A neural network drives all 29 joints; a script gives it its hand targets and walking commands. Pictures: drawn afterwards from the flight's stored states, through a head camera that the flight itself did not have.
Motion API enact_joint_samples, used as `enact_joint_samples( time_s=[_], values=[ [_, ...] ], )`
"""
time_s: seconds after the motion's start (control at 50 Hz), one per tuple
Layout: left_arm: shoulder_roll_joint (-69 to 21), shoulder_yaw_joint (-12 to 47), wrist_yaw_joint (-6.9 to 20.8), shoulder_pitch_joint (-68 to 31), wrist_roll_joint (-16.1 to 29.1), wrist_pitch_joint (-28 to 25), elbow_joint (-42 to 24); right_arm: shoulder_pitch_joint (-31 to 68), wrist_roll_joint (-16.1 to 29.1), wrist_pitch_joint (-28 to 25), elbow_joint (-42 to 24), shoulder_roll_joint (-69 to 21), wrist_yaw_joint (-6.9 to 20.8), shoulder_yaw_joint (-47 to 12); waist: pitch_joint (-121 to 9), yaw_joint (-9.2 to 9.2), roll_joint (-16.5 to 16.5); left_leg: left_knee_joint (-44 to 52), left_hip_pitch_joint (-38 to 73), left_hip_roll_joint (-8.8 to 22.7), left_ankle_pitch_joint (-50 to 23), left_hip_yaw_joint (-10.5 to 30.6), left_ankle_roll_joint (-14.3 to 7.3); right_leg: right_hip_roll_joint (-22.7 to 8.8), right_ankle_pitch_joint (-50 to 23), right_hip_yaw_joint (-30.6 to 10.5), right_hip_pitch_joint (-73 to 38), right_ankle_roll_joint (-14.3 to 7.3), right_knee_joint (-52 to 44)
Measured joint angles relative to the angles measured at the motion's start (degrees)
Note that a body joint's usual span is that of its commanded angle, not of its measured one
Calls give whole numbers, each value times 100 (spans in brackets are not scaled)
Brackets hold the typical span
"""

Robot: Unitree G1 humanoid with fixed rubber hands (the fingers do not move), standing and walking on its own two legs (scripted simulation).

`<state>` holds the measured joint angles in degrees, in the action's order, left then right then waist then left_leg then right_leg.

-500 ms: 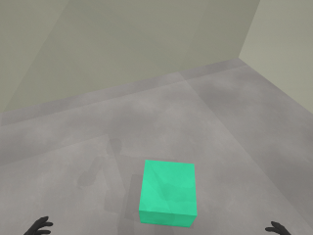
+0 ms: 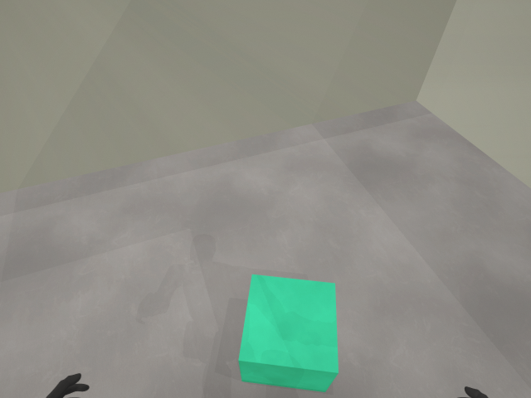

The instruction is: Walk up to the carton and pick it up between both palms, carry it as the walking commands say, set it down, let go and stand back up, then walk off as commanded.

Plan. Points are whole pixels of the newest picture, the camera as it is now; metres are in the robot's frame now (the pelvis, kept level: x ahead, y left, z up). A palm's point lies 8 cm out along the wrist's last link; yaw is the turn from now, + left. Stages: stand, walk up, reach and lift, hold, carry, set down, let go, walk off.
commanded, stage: walk up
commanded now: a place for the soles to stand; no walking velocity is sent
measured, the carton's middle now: (288, 332) +0.46 -0.05 -0.64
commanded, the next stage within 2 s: reach and lift in 0.46 s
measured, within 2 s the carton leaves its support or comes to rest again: neither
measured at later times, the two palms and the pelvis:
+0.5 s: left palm out of the picture +0.11 +0.33 -0.08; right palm out of the picture +0.15 -0.31 -0.08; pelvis +0.00 +0.00 +0.00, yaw +0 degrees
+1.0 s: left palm (113, 349) +0.23 +0.29 -0.11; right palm (448, 361) +0.24 -0.29 -0.11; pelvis -0.04 -0.01 -0.04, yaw -7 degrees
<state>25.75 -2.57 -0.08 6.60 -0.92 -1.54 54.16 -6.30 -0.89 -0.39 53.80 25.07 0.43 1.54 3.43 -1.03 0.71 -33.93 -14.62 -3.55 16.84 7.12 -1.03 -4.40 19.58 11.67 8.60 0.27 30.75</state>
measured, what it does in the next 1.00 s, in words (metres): stands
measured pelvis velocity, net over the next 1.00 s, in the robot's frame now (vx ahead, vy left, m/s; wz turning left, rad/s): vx -0.04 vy -0.01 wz -0.13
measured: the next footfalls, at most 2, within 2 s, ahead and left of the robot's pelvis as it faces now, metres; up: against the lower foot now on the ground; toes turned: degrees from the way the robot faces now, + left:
none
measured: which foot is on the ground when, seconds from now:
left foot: down 0.00-1.00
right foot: down 0.00-1.00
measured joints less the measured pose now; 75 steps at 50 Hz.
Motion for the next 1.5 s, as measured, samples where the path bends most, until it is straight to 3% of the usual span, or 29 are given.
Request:
enact_joint_samples(
  time_s=[0.1, 0.18, 0.28, 0.46, 0.52, 0.58, 0.72, 1.04, 1.34, 1.5],
  values=[
    [68, -32, -8, -2, 29, 72, -71, -57, -30, -19, -39, 10, 3, 48, 46, -45, -85, -69, 11, -110, 61, -30, -66, -132, 157, -26, 72, 28, 268],
    [84, -25, -4, -43, 58, 89, -85, -115, -40, -37, -84, -27, -39, 17, 14, -18, -130, -25, -17, -120, 37, 17, -65, 70, 149, -385, 146, -35, 264],
    [-50, 48, -1, 22, 1, -28, 50, -6, 14, -39, 20, -81, -31, -64, -25, 5, -53, 251, 120, -36, -95, 87, 34, 177, -34, -344, -66, -57, -167],
    [-90, 53, -13, -112, 43, 18, 164, 164, 15, -35, 153, -129, -14, -28, 26, -33, -55, 508, 309, -89, -232, 133, 8, 121, -109, -294, -243, -11, -350],
    [-192, -364, 60, 23, -101, 384, -931, 151, -414, 297, -767, -338, 184, 550, 195, -192, -91, 300, 124, 8, -142, -74, 54, 188, -70, -505, 65, -21, -63],
    [-291, -662, 178, 13, -160, 728, -1795, 356, -474, 679, -1451, -457, 310, 710, 550, -153, -100, 47, -64, 159, -38, -243, 90, 330, -94, -683, 304, -58, 128],
    [-406, -1154, 331, -358, -188, 1138, -2341, 507, -312, 1157, -2096, -422, 325, 522, 848, -283, -195, -492, -688, 369, 147, -610, 141, 516, 2, -1053, 1128, -104, 772],
    [-415, -947, 387, -1984, 183, 1360, -1795, 2574, -186, 1476, -1607, -618, 14, 628, 491, -371, -150, -1791, -2647, 348, 463, -606, 170, 493, 370, -1041, 3107, -103, 2143],
    [-423, -994, 306, -3898, 525, 1420, -1167, 4094, 254, 1376, -990, -379, 138, 812, 211, -135, -111, -2322, -4490, 298, 289, -656, 100, 441, 205, -1085, 4956, -38, 2689],
    [-352, -1192, 316, -4947, 607, 1416, -765, 5112, 308, 1390, -711, -343, 132, 940, 82, -120, -60, -2441, -5340, 287, 165, -717, 57, 428, 81, -1143, 5830, -5, 2834]
  ],
)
